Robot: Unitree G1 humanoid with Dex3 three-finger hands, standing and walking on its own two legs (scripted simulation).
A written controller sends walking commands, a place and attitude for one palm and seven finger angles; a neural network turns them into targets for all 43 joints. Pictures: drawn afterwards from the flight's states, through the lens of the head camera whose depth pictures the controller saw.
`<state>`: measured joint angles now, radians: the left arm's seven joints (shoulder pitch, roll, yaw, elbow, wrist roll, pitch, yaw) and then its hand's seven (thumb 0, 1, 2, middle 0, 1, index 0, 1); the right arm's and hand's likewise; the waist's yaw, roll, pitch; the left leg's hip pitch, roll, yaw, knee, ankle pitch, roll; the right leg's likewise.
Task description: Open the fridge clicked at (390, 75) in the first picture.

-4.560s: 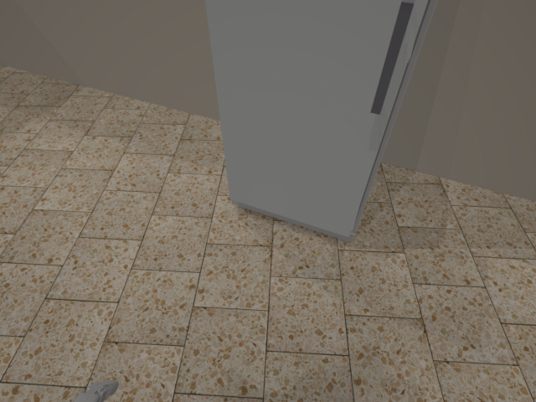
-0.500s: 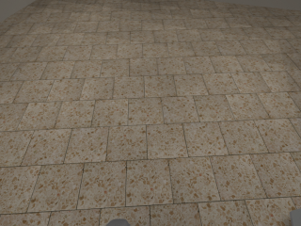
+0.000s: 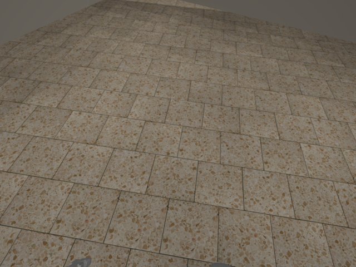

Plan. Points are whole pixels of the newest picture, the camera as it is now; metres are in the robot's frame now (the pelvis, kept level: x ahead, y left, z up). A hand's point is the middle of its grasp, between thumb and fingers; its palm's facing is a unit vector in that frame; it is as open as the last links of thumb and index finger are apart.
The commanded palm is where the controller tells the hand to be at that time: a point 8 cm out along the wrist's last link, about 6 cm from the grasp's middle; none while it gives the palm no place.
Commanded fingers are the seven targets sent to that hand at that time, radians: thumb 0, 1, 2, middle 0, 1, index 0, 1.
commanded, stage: walk to a spot facing it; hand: right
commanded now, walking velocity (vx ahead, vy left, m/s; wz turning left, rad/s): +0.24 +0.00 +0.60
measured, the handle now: out of the picture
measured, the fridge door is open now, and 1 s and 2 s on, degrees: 0 0 0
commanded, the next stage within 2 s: turn to face it in 0.58 s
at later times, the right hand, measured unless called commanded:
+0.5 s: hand (260, 238) +0.24 -0.23 -0.17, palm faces -0.27 +0.94 -0.21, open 7.4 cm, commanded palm none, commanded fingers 0.00 -0.90 -0.90 0.20 0.30 0.20 0.30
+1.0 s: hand (205, 199) +0.34 -0.08 -0.16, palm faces -0.41 +0.90 -0.16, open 7.4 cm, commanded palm none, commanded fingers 0.00 -0.90 -0.90 0.20 0.30 0.20 0.30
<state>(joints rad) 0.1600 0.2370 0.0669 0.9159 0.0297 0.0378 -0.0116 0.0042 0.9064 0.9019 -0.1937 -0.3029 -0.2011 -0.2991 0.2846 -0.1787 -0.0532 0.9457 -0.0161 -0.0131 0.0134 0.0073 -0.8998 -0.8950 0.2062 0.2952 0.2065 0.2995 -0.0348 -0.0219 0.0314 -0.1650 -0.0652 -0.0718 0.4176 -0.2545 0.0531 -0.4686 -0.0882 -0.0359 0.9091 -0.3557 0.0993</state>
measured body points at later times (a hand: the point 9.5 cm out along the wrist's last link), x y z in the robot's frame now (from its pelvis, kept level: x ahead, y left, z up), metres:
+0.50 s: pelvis +0.10 -0.05 +0.00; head +0.14 -0.06 +0.45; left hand +0.03 +0.18 -0.14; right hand +0.25 -0.28 -0.15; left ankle +0.08 +0.10 -0.66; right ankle +0.08 -0.14 -0.74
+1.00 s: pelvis +0.16 +0.01 -0.01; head +0.18 +0.02 +0.44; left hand +0.09 +0.23 -0.17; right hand +0.36 -0.13 -0.15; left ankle +0.11 +0.09 -0.74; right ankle +0.22 -0.10 -0.71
